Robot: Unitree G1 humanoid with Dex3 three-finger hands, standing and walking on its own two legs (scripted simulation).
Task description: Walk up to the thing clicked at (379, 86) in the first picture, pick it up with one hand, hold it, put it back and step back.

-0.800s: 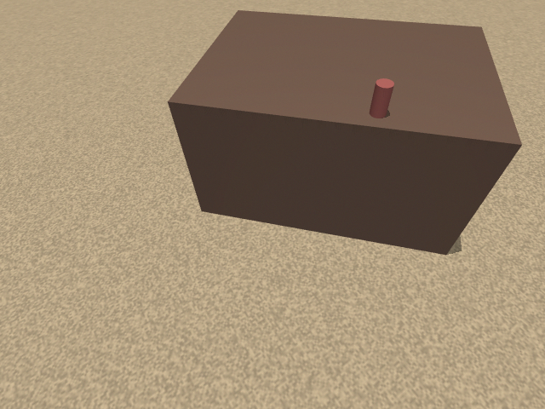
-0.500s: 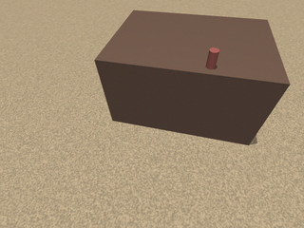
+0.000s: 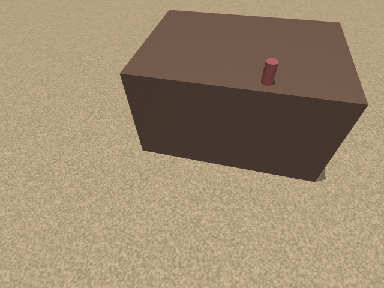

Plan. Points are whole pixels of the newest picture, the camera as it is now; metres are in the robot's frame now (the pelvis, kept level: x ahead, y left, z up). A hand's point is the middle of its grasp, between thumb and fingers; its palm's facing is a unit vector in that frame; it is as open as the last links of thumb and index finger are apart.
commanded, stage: stand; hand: right
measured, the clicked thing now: (269, 72) +0.99 -0.29 -0.13
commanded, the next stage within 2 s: walk up in 0.32 s
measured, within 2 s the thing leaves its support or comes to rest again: neither
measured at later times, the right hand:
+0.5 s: hand out of the picture +0.10 -0.26 -0.15, palm faces -0.04 +0.93 -0.38, open 7.4 cm
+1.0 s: hand out of the picture +0.17 -0.23 -0.18, palm faces +0.14 +0.93 -0.34, open 7.4 cm
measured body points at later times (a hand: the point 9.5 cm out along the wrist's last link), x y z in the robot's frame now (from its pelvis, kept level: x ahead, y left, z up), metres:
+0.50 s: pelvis +0.02 +0.02 -0.01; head +0.04 +0.02 +0.44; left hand +0.07 +0.33 -0.13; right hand +0.10 -0.31 -0.13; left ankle +0.03 +0.13 -0.73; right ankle +0.00 -0.11 -0.75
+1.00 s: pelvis +0.21 +0.04 -0.03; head +0.23 +0.02 +0.42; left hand +0.37 +0.33 -0.12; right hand +0.16 -0.28 -0.16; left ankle +0.09 +0.15 -0.75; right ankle +0.31 -0.10 -0.75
